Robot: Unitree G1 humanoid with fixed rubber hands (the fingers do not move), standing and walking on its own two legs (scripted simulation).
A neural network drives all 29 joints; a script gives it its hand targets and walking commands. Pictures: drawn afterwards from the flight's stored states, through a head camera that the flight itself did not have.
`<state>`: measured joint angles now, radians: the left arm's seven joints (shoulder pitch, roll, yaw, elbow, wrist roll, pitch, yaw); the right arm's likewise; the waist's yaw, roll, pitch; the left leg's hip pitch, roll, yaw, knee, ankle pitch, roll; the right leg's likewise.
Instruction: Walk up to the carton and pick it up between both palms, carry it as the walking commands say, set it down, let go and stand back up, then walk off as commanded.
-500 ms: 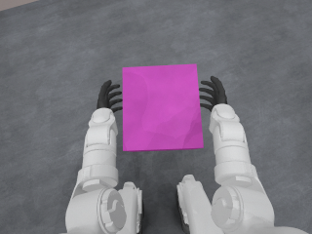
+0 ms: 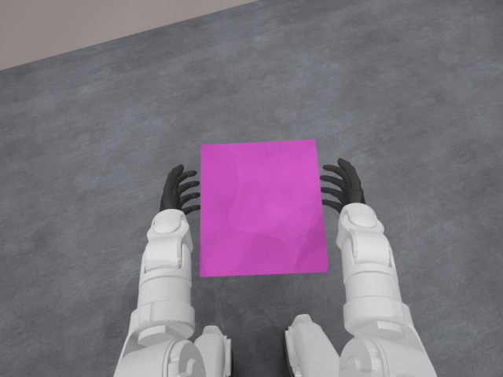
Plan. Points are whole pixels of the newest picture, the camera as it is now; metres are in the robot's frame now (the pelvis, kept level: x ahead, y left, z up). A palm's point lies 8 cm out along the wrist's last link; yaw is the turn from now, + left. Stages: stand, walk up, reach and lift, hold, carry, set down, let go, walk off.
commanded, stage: reach and lift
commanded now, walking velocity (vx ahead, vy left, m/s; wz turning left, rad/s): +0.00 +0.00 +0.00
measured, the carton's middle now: (261, 213) +0.41 -0.03 -0.13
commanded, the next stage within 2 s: none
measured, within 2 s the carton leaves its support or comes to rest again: neither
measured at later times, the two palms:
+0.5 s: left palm (157, 208) +0.37 +0.13 +0.04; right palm (366, 203) +0.35 -0.16 +0.04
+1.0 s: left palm (134, 200) +0.35 +0.13 +0.11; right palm (390, 189) +0.34 -0.16 +0.11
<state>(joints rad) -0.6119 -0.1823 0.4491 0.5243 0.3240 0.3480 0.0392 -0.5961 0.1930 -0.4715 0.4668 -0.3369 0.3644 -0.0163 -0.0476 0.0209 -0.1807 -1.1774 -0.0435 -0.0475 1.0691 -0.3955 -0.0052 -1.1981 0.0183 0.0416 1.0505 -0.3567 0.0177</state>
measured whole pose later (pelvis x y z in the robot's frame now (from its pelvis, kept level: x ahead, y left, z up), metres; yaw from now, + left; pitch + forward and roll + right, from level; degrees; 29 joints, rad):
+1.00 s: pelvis +0.03 +0.00 +0.09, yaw +0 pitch +3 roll +0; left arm -0.40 -0.19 0.35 0.45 0.36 0.51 -0.01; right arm -0.39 0.19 -0.37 0.42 -0.35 0.53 -0.01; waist -0.03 0.00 -0.04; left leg -0.32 -0.02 -0.06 0.49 -0.22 0.00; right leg -0.33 0.01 0.04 0.46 -0.18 0.01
